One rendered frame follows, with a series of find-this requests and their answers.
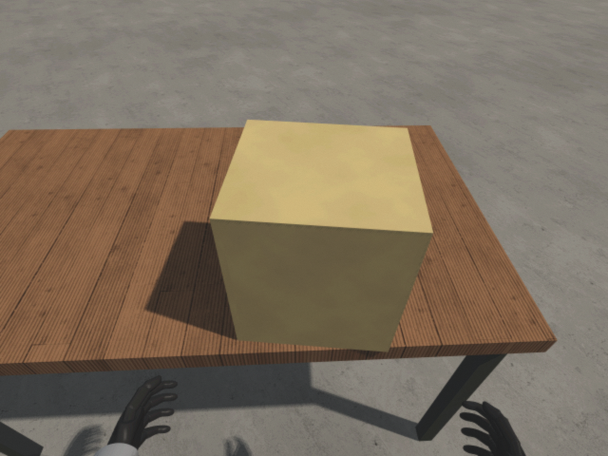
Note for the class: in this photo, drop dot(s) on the table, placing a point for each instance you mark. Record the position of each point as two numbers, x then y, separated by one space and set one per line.
108 263

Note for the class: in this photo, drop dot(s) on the carton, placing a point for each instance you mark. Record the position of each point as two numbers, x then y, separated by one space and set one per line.
321 230

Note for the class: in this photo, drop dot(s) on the left robot hand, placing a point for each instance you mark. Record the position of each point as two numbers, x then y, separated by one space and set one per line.
130 428

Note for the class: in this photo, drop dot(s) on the right robot hand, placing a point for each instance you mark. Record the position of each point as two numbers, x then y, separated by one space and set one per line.
501 440

